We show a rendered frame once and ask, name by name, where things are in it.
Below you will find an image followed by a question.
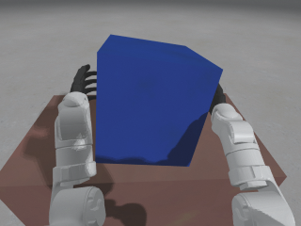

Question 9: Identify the pedestal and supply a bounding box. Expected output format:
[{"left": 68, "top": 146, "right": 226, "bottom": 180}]
[{"left": 0, "top": 93, "right": 287, "bottom": 226}]

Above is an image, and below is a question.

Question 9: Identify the right robot forearm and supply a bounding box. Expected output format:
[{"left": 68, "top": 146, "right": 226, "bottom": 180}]
[{"left": 211, "top": 103, "right": 295, "bottom": 226}]

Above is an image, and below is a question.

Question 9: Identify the right robot hand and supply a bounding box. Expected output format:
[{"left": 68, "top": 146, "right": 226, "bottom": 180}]
[{"left": 209, "top": 83, "right": 227, "bottom": 115}]

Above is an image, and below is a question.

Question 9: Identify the right robot upper arm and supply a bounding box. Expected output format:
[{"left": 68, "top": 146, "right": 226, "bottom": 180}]
[{"left": 231, "top": 191, "right": 294, "bottom": 226}]

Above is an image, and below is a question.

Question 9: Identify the carton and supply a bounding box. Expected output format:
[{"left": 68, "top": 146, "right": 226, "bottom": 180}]
[{"left": 95, "top": 34, "right": 223, "bottom": 167}]

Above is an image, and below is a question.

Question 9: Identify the left robot forearm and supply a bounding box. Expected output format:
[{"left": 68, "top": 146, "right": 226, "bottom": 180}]
[{"left": 49, "top": 91, "right": 97, "bottom": 225}]

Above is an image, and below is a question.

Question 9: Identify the left robot hand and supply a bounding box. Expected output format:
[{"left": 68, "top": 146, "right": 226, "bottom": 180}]
[{"left": 70, "top": 64, "right": 97, "bottom": 101}]

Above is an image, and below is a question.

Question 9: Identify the left robot upper arm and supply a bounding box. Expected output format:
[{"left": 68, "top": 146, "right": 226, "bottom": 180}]
[{"left": 45, "top": 186, "right": 106, "bottom": 226}]

